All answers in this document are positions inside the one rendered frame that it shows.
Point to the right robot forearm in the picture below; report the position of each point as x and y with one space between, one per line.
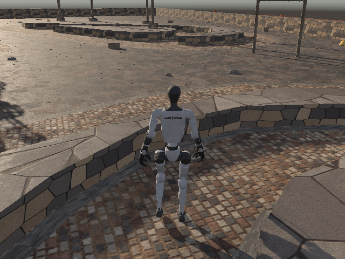
198 143

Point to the right robot upper arm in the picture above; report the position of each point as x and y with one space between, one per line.
193 123

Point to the left robot upper arm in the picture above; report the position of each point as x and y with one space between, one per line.
153 122

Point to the left robot forearm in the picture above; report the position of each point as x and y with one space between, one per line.
146 144

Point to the left robot shin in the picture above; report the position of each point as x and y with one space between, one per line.
159 192

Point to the robot head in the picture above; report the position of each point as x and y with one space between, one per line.
173 95

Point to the right robot hand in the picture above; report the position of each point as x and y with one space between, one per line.
197 154

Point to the left robot hand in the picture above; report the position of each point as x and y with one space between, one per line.
141 159

